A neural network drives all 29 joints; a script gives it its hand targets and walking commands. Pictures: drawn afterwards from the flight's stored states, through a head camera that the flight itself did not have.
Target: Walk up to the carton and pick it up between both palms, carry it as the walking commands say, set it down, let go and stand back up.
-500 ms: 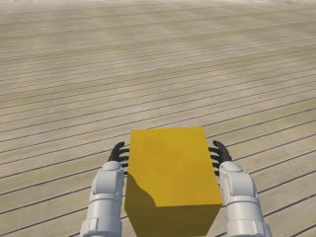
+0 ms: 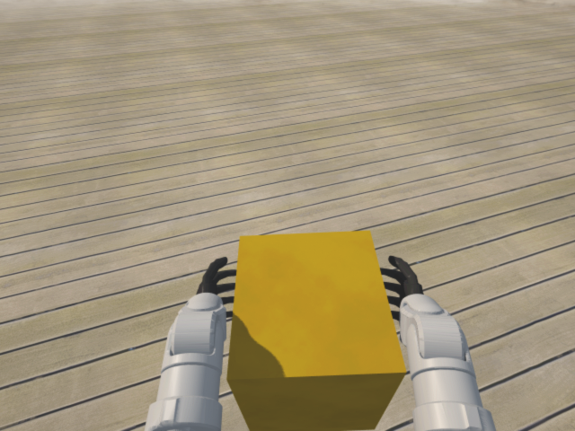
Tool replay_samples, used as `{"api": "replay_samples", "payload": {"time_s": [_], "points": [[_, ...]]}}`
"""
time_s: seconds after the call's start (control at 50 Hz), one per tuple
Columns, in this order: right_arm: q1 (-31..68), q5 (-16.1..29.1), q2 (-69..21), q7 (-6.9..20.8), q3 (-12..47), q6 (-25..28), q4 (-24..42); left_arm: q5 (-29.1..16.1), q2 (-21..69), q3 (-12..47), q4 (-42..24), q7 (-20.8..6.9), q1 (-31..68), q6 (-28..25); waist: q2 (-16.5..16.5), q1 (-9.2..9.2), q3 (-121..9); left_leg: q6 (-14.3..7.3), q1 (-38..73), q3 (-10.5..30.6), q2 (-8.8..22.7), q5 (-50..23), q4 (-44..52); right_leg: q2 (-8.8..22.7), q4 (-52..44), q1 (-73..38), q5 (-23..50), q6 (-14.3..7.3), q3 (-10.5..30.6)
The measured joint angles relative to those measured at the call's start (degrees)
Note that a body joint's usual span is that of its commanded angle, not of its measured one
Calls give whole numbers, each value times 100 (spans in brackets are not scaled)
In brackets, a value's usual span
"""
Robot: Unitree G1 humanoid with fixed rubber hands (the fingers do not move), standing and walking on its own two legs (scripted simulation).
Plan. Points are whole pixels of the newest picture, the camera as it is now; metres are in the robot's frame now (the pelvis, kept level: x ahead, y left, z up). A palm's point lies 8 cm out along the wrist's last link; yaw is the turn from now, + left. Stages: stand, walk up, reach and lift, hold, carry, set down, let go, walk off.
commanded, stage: hold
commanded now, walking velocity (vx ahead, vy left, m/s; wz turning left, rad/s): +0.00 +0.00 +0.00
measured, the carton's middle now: (308, 335) +0.29 +0.00 -0.02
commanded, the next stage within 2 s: carry in 0.66 s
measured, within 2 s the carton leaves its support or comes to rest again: neither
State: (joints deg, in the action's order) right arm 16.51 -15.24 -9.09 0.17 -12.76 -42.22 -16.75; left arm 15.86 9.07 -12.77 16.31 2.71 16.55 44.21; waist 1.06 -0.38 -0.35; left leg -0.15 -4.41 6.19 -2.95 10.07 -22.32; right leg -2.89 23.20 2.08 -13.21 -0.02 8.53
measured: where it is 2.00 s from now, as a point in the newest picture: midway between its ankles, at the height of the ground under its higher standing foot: outside the picture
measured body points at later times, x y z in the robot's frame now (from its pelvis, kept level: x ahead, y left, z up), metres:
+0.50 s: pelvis +0.00 +0.00 +0.00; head -0.06 +0.00 +0.45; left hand +0.30 +0.15 +0.04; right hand +0.30 -0.15 +0.05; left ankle +0.03 +0.12 -0.74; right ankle +0.00 -0.12 -0.74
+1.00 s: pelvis -0.07 -0.08 -0.02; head -0.03 -0.10 +0.43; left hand +0.24 +0.06 +0.05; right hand +0.24 -0.23 +0.05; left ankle +0.03 +0.11 -0.74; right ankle -0.05 -0.20 -0.75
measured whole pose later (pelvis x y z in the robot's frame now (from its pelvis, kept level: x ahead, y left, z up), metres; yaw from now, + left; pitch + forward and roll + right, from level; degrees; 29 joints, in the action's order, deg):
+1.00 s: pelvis -0.07 -0.08 -0.02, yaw -1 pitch +5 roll -3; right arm 11.5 -6.5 -8.0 -6.2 -6.0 -58.9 18.1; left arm 5.1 8.6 -7.6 -13.2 6.2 14.5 57.9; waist -5.6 2.2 -0.8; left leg 4.4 -32.1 9.4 7.2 14.7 -36.7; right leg -2.9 30.0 22.0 -11.0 -0.9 -4.3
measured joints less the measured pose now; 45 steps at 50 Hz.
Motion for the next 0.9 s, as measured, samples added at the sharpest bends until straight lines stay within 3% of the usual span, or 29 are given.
{"api": "replay_samples", "payload": {"time_s": [0.64, 0.7, 0.82, 0.9], "points": [[-18, 5, 4, -10, 33, -42, 52, -26, -7, 32, -63, 12, -25, 23, -12, 19, 28, 12, -14, 17, 6, -12, -15, -3, 31, 24, 7, -13, -48], [-89, 50, 26, -39, 117, -17, 146, -43, -32, 72, -129, 4, -11, 39, 44, 84, -301, 30, -574, -15, -2, 60, -292, 46, 447, 659, -92, -14, -197], [-242, 392, 62, -381, 565, -381, 1181, -600, -293, 321, -982, 88, -45, 327, -191, 121, -274, 237, -1533, 102, 397, 35, -688, -55, 2472, 2061, -1470, 65, -721], [-393, 706, 92, -577, 683, -937, 2379, -991, -316, 478, -1969, 228, -67, 802, -438, 166, -109, 474, -2001, 319, 743, -221, -602, -36, 2099, 2239, -1300, 130, -903]]}}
